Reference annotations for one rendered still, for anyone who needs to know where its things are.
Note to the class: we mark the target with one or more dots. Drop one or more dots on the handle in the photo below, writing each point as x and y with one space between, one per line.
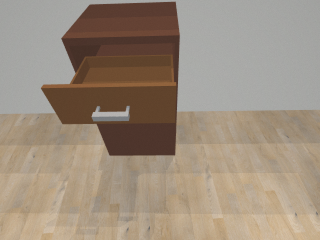
98 116

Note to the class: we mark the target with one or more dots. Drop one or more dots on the drawer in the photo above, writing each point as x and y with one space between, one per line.
145 83

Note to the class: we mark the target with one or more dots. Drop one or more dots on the cabinet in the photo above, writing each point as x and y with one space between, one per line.
129 29

